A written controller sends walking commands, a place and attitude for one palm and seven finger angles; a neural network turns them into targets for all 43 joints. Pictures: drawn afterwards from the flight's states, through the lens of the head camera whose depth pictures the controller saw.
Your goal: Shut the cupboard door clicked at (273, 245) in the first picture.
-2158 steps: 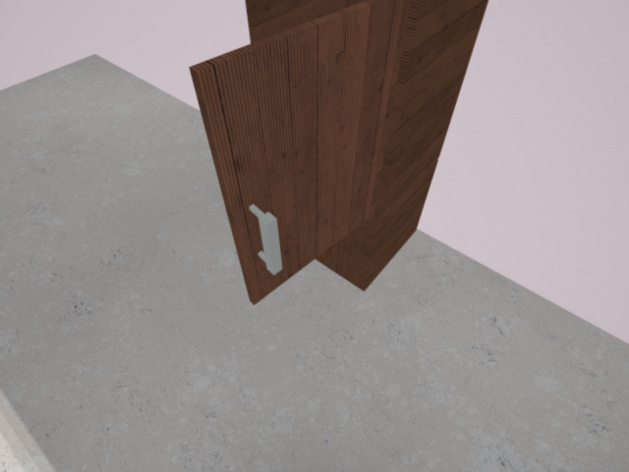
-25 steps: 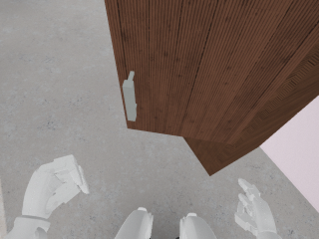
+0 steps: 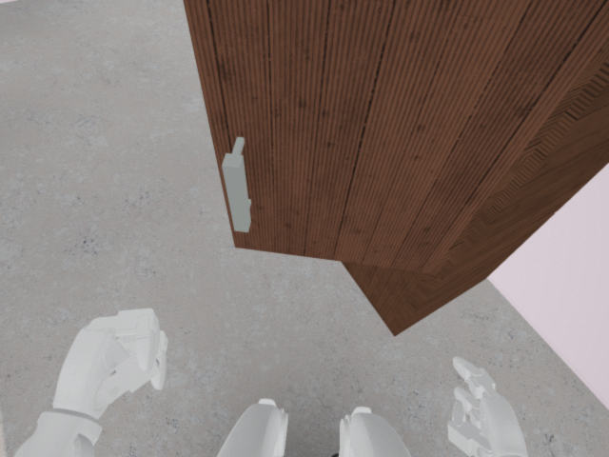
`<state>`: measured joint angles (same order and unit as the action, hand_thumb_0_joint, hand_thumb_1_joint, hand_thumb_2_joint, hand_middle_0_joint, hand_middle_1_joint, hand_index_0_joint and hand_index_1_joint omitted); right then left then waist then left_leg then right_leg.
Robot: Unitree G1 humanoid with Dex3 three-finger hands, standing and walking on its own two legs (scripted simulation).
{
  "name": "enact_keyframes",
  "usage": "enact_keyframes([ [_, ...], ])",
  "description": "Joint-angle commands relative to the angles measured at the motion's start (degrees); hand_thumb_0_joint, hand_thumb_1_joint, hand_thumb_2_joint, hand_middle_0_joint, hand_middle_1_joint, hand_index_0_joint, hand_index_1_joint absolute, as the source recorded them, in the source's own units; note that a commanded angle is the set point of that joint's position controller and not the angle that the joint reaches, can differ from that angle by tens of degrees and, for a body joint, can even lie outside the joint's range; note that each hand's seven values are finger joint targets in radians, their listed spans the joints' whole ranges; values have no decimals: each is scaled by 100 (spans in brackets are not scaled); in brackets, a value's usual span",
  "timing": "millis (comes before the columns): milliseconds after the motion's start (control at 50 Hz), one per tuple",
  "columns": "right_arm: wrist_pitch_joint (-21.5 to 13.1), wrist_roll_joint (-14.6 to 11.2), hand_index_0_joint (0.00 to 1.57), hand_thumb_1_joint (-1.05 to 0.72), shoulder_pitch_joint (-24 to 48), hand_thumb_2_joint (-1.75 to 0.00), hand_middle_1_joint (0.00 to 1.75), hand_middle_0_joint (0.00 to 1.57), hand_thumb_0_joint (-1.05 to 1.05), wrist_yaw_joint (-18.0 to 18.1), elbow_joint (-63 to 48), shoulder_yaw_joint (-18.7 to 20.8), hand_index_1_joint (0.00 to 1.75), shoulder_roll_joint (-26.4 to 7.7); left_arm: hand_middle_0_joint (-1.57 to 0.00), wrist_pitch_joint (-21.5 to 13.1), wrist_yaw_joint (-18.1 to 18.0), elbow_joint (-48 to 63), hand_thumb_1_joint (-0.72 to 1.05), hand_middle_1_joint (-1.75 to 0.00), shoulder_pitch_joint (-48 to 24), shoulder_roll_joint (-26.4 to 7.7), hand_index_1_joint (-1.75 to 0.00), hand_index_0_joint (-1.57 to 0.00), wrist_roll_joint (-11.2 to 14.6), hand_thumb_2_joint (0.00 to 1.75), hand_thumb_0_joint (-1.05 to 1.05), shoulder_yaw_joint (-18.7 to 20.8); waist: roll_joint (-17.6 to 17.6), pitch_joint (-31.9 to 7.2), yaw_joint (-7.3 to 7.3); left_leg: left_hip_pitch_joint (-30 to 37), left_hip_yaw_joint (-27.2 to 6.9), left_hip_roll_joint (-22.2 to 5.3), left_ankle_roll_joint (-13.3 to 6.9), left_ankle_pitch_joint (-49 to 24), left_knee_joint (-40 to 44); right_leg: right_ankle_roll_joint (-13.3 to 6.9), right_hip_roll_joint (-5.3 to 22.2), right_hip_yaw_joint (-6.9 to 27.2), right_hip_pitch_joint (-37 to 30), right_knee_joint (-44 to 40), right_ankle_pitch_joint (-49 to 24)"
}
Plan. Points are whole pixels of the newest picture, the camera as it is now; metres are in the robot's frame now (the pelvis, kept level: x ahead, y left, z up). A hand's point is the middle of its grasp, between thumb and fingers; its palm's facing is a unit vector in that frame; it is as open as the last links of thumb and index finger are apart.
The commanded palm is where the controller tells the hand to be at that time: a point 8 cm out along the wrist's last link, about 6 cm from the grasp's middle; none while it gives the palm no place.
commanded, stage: raise the hand and make a fist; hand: left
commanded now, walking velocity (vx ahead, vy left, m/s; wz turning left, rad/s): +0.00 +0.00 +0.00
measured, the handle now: (241, 186) +0.49 +0.14 +0.01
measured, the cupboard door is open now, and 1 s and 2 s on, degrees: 53 53 53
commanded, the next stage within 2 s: bring the fist close to the handle in 0.20 s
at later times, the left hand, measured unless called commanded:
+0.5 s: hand (180, 345) +0.24 +0.16 +0.04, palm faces -0.05 -1.00 -0.03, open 3.1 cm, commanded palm +0.23 +0.21 +0.04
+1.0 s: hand (236, 280) +0.33 +0.12 +0.02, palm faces -0.11 -0.99 -0.01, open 3.1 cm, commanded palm +0.33 +0.17 +0.02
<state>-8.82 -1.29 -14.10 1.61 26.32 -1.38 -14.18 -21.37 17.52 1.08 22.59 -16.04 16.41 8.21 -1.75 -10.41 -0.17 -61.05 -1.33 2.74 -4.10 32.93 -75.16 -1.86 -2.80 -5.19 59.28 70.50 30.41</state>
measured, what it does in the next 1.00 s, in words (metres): stands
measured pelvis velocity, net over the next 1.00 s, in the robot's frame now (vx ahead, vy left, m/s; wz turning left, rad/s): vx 0.00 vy -0.01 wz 0.00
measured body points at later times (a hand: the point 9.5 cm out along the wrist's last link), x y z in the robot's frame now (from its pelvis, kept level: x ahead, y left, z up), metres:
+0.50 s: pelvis +0.00 -0.02 -0.01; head +0.08 -0.01 +0.43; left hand +0.24 +0.22 +0.04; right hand +0.20 -0.25 -0.08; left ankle +0.03 +0.07 -0.62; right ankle +0.03 -0.11 -0.62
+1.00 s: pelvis +0.00 -0.01 -0.01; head +0.10 +0.00 +0.43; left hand +0.33 +0.17 +0.02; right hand +0.16 -0.26 -0.10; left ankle +0.03 +0.07 -0.62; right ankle +0.03 -0.11 -0.62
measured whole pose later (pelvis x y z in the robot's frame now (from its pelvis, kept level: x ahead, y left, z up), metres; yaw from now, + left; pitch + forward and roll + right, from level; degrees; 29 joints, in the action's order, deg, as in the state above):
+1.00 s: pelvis +0.00 -0.01 -0.01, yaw +0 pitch +22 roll -3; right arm -4.9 -0.5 -13.4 0.6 30.4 -1.2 -14.6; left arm -23.1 8.6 -18.0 -4.3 -11.6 10.3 2.3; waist -1.7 -10.6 -2.2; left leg -64.4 -0.6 2.6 -3.3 33.4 -76.1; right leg -2.8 -2.8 -4.6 63.6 73.0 31.4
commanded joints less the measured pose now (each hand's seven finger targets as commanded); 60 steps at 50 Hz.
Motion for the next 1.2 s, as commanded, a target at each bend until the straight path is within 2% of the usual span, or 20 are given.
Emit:
enact_keyframes([
  [0, -358, -18, 20, -90, 297, -90, 30, 20, 0, 54, -864, 364, 30, -741, -130, -689, -148, 1396, 90, -150, -135, -664, -150, -130, 192, 90, 0, 539, -324, -1408, 76, 1084, -551, -205, 469, -1205, 1425, -116, 26, 259, -922, -838, -586],
  [20, -351, -8, 20, -90, 290, -90, 30, 20, 0, 58, -849, 365, 30, -764, -130, -718, -176, 1334, 90, -150, -130, -724, -150, -130, 175, 90, 0, 575, -365, -1331, 90, 1025, -554, -208, 471, -1257, 1397, -150, 6, 267, -901, -805, -614],
  [100, -331, -34, 20, -90, 306, -90, 30, 20, 0, 37, -810, 370, 30, -778, -130, -706, -119, 898, 90, -150, -38, -463, -150, -130, 93, 90, 0, 282, -136, -1085, -41, 719, -429, -192, 360, -914, 1290, -87, 60, 367, -854, -940, -335],
  [220, -315, -48, 20, -90, 267, -90, 30, 20, 0, 87, -869, 368, 30, -779, -130, -619, 1, 1107, 90, -150, -245, -750, -150, -130, 144, 90, 0, 439, -26, -1316, -23, 587, -320, -175, 252, -1022, 1143, -72, 88, 613, -1240, -1083, -390],
  [300, -328, -29, 20, -90, 294, -90, 30, 20, 0, 89, -818, 352, 30, -697, -130, -761, -103, 1256, 90, -150, -301, -714, -150, -130, 193, 90, 0, 541, -95, -1437, 17, 611, -269, -167, 263, -1265, 1049, -51, 101, 635, -1336, -991, -699],
  [420, -308, -5, 20, -90, 240, -90, 30, 20, 0, 67, -662, 340, 30, -781, -130, -763, -109, 659, 90, -150, -1032, -391, -150, -130, 44, 90, 0, 93, -29, -1079, -226, 417, -299, -194, 238, -1064, 853, -49, 79, 624, -843, -916, -520],
  [500, -286, -27, 20, -90, 233, -90, 30, 20, 0, 57, -705, 342, 30, -799, -130, -589, -115, 744, 90, -150, -1558, -373, -150, -130, -92, 90, 0, -116, -154, -1472, -207, 595, -310, -186, 212, -1061, 930, -28, 118, 596, -902, -904, -568],
  [520, -262, -21, 20, -90, 186, -90, 30, 20, 0, 72, -678, 353, 30, -821, -130, -556, -161, 774, 90, -150, -1630, -591, -150, -130, -89, 90, 0, 79, -97, -1643, -159, 623, -312, -190, 209, -1221, 892, -48, 95, 621, -1042, -855, -747],
  [580, -198, 0, 20, -90, 211, -90, 30, 20, 0, 35, -670, 339, 30, -760, -130, -515, -362, 834, 90, -150, -1851, -617, -150, -130, -137, 90, 0, 211, -158, -1948, -60, 708, -270, -171, 225, -1482, 914, -25, 118, 588, -1223, -760, -1089],
  [620, -120, 12, 20, -90, 181, -90, 30, 20, 0, 25, -636, 337, 30, -765, -130, -473, -525, 537, 90, -150, -1811, -748, -150, -130, -152, 90, 0, 446, -15, -1890, 6, 610, -264, -173, 238, -1581, 907, -45, 87, 579, -1307, -731, -1210],
  [640, -93, 17, 20, -90, 239, -90, 30, 20, 0, -3, -640, 316, 30, -718, -130, -457, -565, 433, 90, -150, -1944, -495, -150, -130, -182, 90, 0, 240, -22, -1873, -44, 591, -236, -163, 238, -1563, 910, -19, 114, 580, -1301, -717, -1254],
  [680, -25, 11, 20, -90, 223, -90, 30, 20, 0, -44, -601, 321, 30, -723, -130, -417, -648, 146, 90, -150, -2001, -431, -150, -130, -221, 90, 0, 234, -26, -1777, -54, 506, -197, -158, 241, -1452, 914, -1, 124, 610, -1267, -771, -1164],
  [760, 61, 4, 20, -90, 146, -90, 30, 20, 0, -68, -515, 341, 30, -785, -130, -379, -641, -166, 90, -150, -2666, -207, -150, -130, -359, 90, 0, -176, 12, -1715, -253, 643, -261, -193, 236, -1410, 955, 0, 127, 551, -1035, -795, -1168],
  [860, 114, 9, 20, -90, 75, -90, 30, 20, 0, -44, -427, 358, 30, -806, -130, -472, -688, -367, 90, -150, -3548, -54, -150, -130, -451, 90, 0, -448, -18, -1779, -371, 922, -360, -219, 246, -1404, 1024, -12, 128, 474, -791, -796, -1105],
  [920, 142, 51, 20, -90, 49, -90, 30, 20, 0, -39, -305, 362, 30, -839, -130, -626, -937, -505, 90, -150, -4111, -234, -150, -130, -541, 90, 0, -247, -195, -1902, -329, 1065, -432, -231, 298, -1464, 1024, -56, 116, 423, -568, -670, -1035],
  [940, 165, 65, 20, -90, 55, -90, 30, 20, 0, -66, -271, 355, 30, -815, -130, -638, -1011, -724, 90, -150, -4152, -127, -150, -130, -590, 90, 0, -282, -168, -1947, -301, 1104, -442, -230, 325, -1475, 1047, -50, 130, 399, -539, -637, -1017],
  [980, 215, 87, 20, -90, 53, -90, 30, 20, 0, -91, -207, 365, 30, -816, -130, -700, -1178, -1021, 90, -150, -4420, -239, -150, -130, -662, 90, 0, -102, -70, -2041, -298, 1012, -407, -226, 328, -1454, 1005, -33, 136, 426, -571, -607, -1024],
  [1040, 319, 103, 20, -90, 8, -90, 30, 20, 0, -175, -210, 371, 30, -805, -130, -677, -1293, -1379, 90, -150, -4382, -99, -150, -130, -760, 90, 0, -185, -306, -2225, -206, 1183, -374, -209, 377, -1739, 1043, -61, 136, 408, -635, -557, -1256],
  [1140, 500, 88, 20, -90, -118, -90, 30, 20, 0, -202, -104, 386, 30, -841, -130, -632, -1299, -2002, 90, -150, -5173, -70, -150, -130, -837, 90, 0, -255, 17, -2155, -422, 1054, -368, -241, 340, -1663, 1019, -19, 119, 457, -665, -639, -1344],
  [1180, 527, 95, 20, -90, -170, -90, 30, 20, 0, -199, -59, 391, 30, -826, -130, -689, -1295, -2092, 90, -150, -5696, 109, -150, -130, -820, 90, 0, -409, 1, -2159, -545, 1103, -386, -241, 325, -1669, 999, -9, 121, 448, -608, -646, -1370],
])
